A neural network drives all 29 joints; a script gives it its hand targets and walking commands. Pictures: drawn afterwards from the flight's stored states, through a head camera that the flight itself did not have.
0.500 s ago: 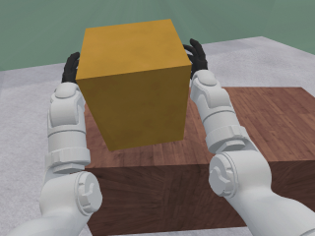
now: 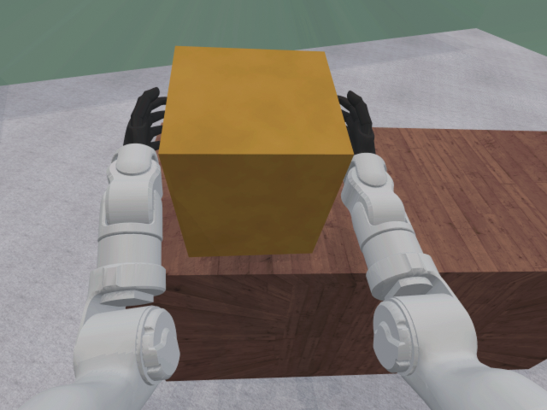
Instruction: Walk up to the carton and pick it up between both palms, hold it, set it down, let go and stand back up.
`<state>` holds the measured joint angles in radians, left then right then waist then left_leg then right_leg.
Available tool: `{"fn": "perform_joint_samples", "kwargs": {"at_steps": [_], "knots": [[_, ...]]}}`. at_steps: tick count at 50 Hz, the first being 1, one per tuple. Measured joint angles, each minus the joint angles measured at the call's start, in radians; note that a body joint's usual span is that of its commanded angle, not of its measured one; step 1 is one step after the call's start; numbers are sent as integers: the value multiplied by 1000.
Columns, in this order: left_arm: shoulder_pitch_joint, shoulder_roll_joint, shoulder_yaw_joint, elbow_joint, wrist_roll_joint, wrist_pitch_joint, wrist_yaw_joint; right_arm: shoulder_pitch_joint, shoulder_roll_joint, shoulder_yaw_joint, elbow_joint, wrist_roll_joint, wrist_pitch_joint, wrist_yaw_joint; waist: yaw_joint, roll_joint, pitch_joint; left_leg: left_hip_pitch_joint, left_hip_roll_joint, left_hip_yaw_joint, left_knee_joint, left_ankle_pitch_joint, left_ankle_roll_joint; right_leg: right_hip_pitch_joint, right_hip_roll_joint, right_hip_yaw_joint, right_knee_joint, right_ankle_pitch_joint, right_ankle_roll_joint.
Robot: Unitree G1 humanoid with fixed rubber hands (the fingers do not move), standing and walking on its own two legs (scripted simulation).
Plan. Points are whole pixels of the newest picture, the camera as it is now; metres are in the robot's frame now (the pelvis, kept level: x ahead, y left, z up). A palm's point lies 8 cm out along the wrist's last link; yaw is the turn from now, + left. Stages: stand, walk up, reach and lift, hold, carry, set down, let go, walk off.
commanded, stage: set down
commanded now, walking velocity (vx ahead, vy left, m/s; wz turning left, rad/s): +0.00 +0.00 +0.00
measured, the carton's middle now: (251, 161) +0.44 +0.01 +0.16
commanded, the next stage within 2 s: none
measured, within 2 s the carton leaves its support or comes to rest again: neither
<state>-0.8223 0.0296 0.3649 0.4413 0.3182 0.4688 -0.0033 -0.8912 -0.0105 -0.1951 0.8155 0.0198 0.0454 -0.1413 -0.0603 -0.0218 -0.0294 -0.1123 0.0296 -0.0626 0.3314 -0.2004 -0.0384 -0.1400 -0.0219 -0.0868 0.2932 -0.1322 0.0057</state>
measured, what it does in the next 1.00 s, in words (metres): stands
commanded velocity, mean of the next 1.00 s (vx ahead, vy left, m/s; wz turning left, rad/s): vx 0.00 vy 0.00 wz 0.00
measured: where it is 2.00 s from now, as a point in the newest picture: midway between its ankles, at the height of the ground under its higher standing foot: outside the picture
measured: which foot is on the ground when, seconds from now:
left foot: down 0.00-1.00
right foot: down 0.00-1.00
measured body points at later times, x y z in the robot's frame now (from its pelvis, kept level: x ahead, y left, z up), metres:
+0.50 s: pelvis +0.00 +0.00 +0.00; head +0.00 +0.01 +0.45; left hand +0.43 +0.16 +0.17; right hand +0.44 -0.14 +0.19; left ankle -0.01 +0.14 -0.75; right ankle +0.02 -0.12 -0.75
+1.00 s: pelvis +0.01 +0.00 +0.00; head +0.02 +0.01 +0.45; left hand +0.44 +0.16 +0.15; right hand +0.45 -0.15 +0.17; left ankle -0.01 +0.14 -0.75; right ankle +0.02 -0.12 -0.75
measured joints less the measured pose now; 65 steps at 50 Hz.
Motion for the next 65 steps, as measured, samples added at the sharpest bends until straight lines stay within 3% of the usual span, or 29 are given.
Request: {"fn": "perform_joint_samples", "kwargs": {"at_steps": [12, 47, 65], "knots": [[0, -19, 26, 106, 0, -60, 16, -36, 12, -121, 98, -142, -71, 59, 22, 0, 12, 0, 0, 0, 0, -1, 0, 0, 0, 0, 0, -1, 0], [0, -75, 74, 189, 4, -144, 52, -37, 26, -301, 153, -285, -120, 134, 43, 0, 23, 5, 1, 3, -10, -9, 0, 0, 0, 0, 0, -14, 0], [0, -99, 92, 189, 31, -164, 55, -25, 29, -346, 153, -325, -130, 159, 43, 0, 26, 5, 2, 5, -10, -26, 0, 0, 0, 0, 0, -32, 3]]}}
